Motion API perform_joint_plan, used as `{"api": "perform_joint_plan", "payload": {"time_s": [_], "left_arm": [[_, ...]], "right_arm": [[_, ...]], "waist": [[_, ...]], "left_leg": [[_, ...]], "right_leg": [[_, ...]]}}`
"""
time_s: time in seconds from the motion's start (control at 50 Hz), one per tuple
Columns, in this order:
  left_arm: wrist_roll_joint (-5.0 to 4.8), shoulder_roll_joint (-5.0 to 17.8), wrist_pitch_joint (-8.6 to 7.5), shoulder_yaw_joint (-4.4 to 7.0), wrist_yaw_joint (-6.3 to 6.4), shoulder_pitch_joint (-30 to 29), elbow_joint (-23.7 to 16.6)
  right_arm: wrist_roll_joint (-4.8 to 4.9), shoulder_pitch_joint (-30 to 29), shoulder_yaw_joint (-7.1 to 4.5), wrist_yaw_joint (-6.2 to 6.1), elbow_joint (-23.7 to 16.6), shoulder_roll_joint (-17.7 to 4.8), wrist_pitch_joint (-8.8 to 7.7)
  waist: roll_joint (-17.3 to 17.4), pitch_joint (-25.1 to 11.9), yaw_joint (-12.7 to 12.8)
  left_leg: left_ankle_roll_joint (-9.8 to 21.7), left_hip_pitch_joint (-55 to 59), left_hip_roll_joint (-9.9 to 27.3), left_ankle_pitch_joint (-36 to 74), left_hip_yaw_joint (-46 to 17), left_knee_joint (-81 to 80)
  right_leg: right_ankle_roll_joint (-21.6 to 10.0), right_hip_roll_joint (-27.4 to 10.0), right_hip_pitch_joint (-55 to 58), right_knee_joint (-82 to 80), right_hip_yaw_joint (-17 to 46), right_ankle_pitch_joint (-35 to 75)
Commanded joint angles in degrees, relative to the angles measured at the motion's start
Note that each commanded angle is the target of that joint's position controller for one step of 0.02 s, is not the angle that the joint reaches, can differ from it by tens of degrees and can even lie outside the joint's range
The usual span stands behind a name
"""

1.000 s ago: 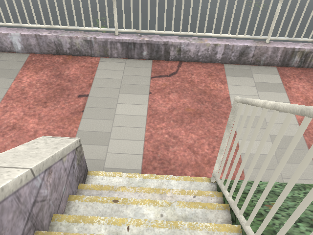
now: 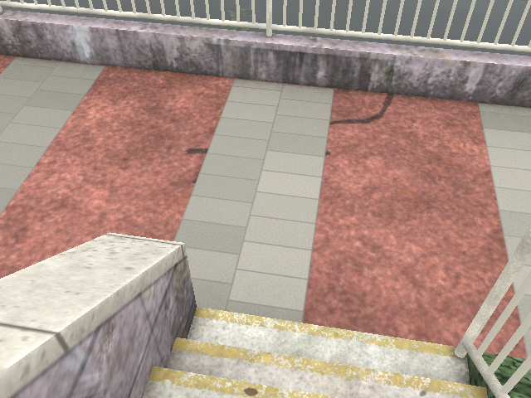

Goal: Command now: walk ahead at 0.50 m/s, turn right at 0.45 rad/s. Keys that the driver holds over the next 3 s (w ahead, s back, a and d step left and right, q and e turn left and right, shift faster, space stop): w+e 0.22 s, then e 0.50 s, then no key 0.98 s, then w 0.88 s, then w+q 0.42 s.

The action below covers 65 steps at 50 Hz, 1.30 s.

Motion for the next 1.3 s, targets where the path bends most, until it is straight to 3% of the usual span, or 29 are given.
{"api": "perform_joint_plan", "payload": {"time_s": [0.02,0.06,0.12,0.18,0.2,0.22,0.26,0.3,0.34,0.36,0.42,0.46,0.52,0.56,0.58,0.6,0.62,0.66,0.7,0.72,0.78,0.82,0.88,0.96,1.0,1.04,1.08,1.12,1.3], "left_arm": [[0.06,3.3,0.14,0.42,0.1,-3.3,-4.0],[-0.58,1.2,0.25,-0.22,0.7,-13.6,-6.2],[0.18,2.3,-0.44,0.49,1.08,-12.5,-4.6],[-0.18,12.0,-2.92,6.5,1.46,29.8,11.9],[-0.42,18.9,-2.96,7.88,1.78,36.1,13.8],[1.17,18.8,-3.41,8.67,2.69,40.1,15.0],[-0.82,9.3,-2.74,5.86,1.36,25.9,10.0],[-0.13,-0.7,-2.64,1.28,1.29,10.5,4.3],[-2.17,2.3,-4.03,0.76,2.38,2.4,-0.7],[-0.32,3.9,-4.67,0.5,2.14,2.5,-1.5],[-0.89,-0.1,-6.03,-0.93,5.09,9.9,-2.1],[0.42,5.0,-5.54,-0.85,5.46,0.8,-8.3],[-3.44,5.0,-3.4,-1.75,5.0,14.6,-7.5],[-2.57,11.2,-0.45,-0.67,2.58,12.7,-9.1],[-3.3,6.8,-0.28,-2.04,0.2,16.7,-9.0],[-5.53,-2.2,-0.85,-2.02,-1.02,31.0,-9.0],[-5.28,5.5,-0.22,-0.71,-0.73,20.6,-17.3],[-4.43,2.1,1.06,-2.28,0.89,9.1,-16.3],[-3.7,-0.2,0.86,-1.64,-0.03,16.4,-13.7],[-3.44,0.9,0.0,-1.5,-0.37,15.7,-14.9],[-2.5,-0.9,0.65,-2.32,-1.18,13.8,-16.8],[-4.17,0.0,1.11,-2.16,-0.9,9.8,-19.5],[-1.92,0.7,2.41,-1.6,-3.06,11.6,-14.0],[-1.35,3.1,1.82,0.28,-2.51,10.6,-13.9],[-4.15,5.3,0.73,2.15,-1.59,4.9,-12.5],[-5.71,10.0,0.23,2.79,0.08,2.2,-12.2],[-3.82,6.5,0.87,2.58,1.21,0.2,-12.3],[-7.2,3.9,-0.76,0.68,-1.38,7.7,-9.0],[-6.39,7.4,-0.74,1.57,-2.16,3.0,-7.2]], "right_arm": [[0.31,-0.9,-1.22,-0.29,-2.2,-7.0,-1.15],[2.94,4.0,-2.17,-2.49,-1.0,-8.8,0.56],[2.02,3.4,-3.91,-3.82,-1.6,-11.3,3.03],[0.05,0.8,-4.15,2.09,-0.2,-11.5,4.53],[2.7,1.4,-3.59,5.25,-2.9,-5.2,3.91],[4.69,-13.1,-4.11,5.48,-11.0,-5.9,2.04],[7.67,-27.4,-5.47,2.03,-21.2,-10.2,-0.57],[4.21,-18.5,-3.8,-1.04,-16.4,-5.1,-0.08],[3.31,-15.7,-4.6,-1.4,-14.3,-4.6,1.09],[2.32,-12.4,-3.66,0.41,-13.3,-3.9,1.56],[1.9,-15.8,-3.42,0.95,-14.2,-7.6,1.23],[2.73,-12.3,-4.24,-0.13,-16.4,-9.0,1.09],[2.94,-19.7,-4.79,0.77,-20.1,-11.6,2.66],[3.97,-9.4,-6.29,0.59,-17.6,-13.6,1.71],[3.6,1.1,-9.18,-1.06,-15.5,-21.0,1.27],[2.85,-5.3,-10.69,-0.3,-20.6,-28.4,2.02],[2.67,-9.7,-12.15,1.13,-21.5,-28.5,3.25],[-0.25,-15.7,-7.63,1.55,-21.4,-19.2,3.1],[2.07,-7.4,-5.35,-0.16,-16.2,-12.2,1.42],[3.84,-7.1,-6.03,-1.73,-16.5,-14.7,0.53],[0.34,-5.2,-4.86,-3.8,-14.3,-13.6,-0.96],[-0.48,-4.2,-4.89,-3.4,-13.3,-15.0,-1.06],[1.87,-14.1,-1.78,0.2,-14.5,-12.2,-1.47],[2.76,-22.2,-3.52,3.87,-16.5,-21.4,-1.78],[8.36,-15.9,-4.18,5.03,-14.6,-19.1,0.11],[7.07,-0.8,-5.43,3.8,-15.6,-17.1,1.05],[6.82,-12.6,-6.65,1.57,-16.7,-17.6,1.43],[7.66,-14.0,-5.66,3.19,-16.9,-11.4,2.23],[7.98,-18.1,-7.39,3.28,-13.1,-12.8,0.97]], "waist": [[3.2,11.3,1.5],[5.4,13.4,-4.0],[5.3,12.1,-4.2],[-6.2,-2.6,13.2],[-12.9,-15.9,11.7],[-6.8,-14.5,16.4],[-0.4,-2.8,12.0],[7.8,6.9,2.1],[0.7,8.1,-1.6],[-4.5,6.2,-3.6],[3.9,3.8,3.7],[1.3,3.1,-2.1],[2.9,9.3,4.3],[3.8,3.0,-0.1],[9.9,-6.1,-2.3],[23.4,-23.6,5.8],[14.2,-22.3,-0.1],[-4.3,-5.3,1.7],[6.0,6.2,7.6],[10.2,5.6,7.5],[6.9,3.9,3.4],[5.4,2.1,1.7],[5.8,1.2,6.4],[8.9,-1.7,8.4],[7.5,1.6,4.4],[-3.9,-3.7,-3.4],[6.8,3.9,-1.8],[-8.5,8.9,0.4],[0.3,0.2,-0.1]], "left_leg": [[6.3,-9.6,16.8,24.9,-12.7,-12.9],[6.5,0.1,18.4,25.8,-16.8,-10.4],[4.6,5.5,19.0,33.2,-16.8,-1.1],[-1.4,-21.5,6.9,24.9,-7.0,43.7],[-3.9,-36.9,-0.1,-9.2,-5.4,65.8],[-2.6,-49.5,0.4,-11.9,-7.8,65.1],[-2.0,-60.5,5.4,-8.2,-14.5,52.1],[0.6,-43.9,10.9,17.9,-21.5,26.1],[0.3,-15.6,5.0,42.3,-12.9,9.1],[-0.4,-6.2,3.4,51.1,-11.0,15.2],[-2.1,-7.7,5.0,83.2,-17.8,-11.6],[-3.9,15.0,0.2,80.1,-10.1,-7.3],[-2.2,-0.7,3.6,64.6,-15.6,-43.4],[0.5,19.9,3.3,72.5,-10.2,-46.3],[10.2,33.9,14.3,87.5,-19.2,-47.5],[23.7,54.8,27.4,141.4,-19.2,-11.4],[31.4,48.7,35.2,99.1,-44.2,-22.3],[19.3,20.8,26.8,71.2,-27.4,-28.8],[9.4,-1.4,17.1,79.4,-16.4,-34.4],[7.1,-4.4,13.4,80.4,-12.6,-35.2],[9.5,-4.0,11.3,66.9,-11.9,-27.5],[11.9,0.8,16.0,70.7,-15.9,-24.2],[5.4,-18.3,11.1,48.5,-10.7,-26.7],[5.2,-19.7,16.0,45.8,-19.0,-22.4],[3.9,-12.5,12.9,30.4,-21.6,-25.0],[2.7,-11.0,7.1,4.7,-16.0,-26.3],[8.1,-11.6,10.5,-5.1,-20.1,-30.9],[0.2,-16.7,1.2,-2.0,-8.0,-21.5],[-0.6,6.7,-0.1,36.0,-10.2,-26.0]], "right_leg": [[-0.4,-0.4,6.2,-6.5,-3.0,-6.8],[-0.2,-0.8,5.3,-21.0,-4.4,-10.7],[-1.2,-1.4,11.7,-31.8,-4.4,-14.4],[-8.1,-0.6,66.9,-29.5,-9.7,13.4],[-17.2,-9.8,85.9,-10.4,1.9,42.1],[-16.8,-11.3,88.8,-10.6,5.8,34.8],[-19.2,-18.7,67.4,-16.5,15.0,1.5],[-14.6,-14.2,31.0,-17.7,8.0,-4.3],[-13.4,-3.0,0.9,-18.3,-1.8,-5.0],[-12.5,-1.0,-7.7,-14.9,-1.7,-7.1],[-4.3,5.4,-5.5,-0.1,-0.9,-40.1],[-5.1,8.0,-23.5,3.4,0.8,-51.8],[-6.6,2.0,6.4,12.7,19.5,-46.8],[-3.9,4.8,3.1,26.6,18.3,-36.6],[2.4,7.3,0.3,44.6,16.2,-38.5],[5.4,14.3,-19.1,79.2,1.5,-77.0],[8.1,12.8,-35.0,83.9,2.5,-74.4],[5.6,6.2,-32.1,73.8,7.2,-53.5],[5.3,3.7,-17.4,68.4,0.1,-46.3],[6.0,6.3,-15.2,73.2,-4.1,-50.5],[6.1,4.3,-23.9,61.4,-2.0,-29.8],[7.1,3.3,-31.1,54.9,1.5,-22.0],[6.6,-1.2,-5.6,30.0,-3.3,-5.7],[7.8,-0.6,10.1,18.2,-3.8,-18.8],[8.2,1.6,17.1,-5.6,-10.2,-36.0],[-0.9,-1.2,19.7,-11.4,0.7,-47.6],[3.3,3.8,17.7,-8.7,-9.5,-42.2],[-0.8,-4.2,15.4,-24.9,6.2,-58.4],[2.8,0.0,17.2,-17.8,-5.9,-28.4]]}}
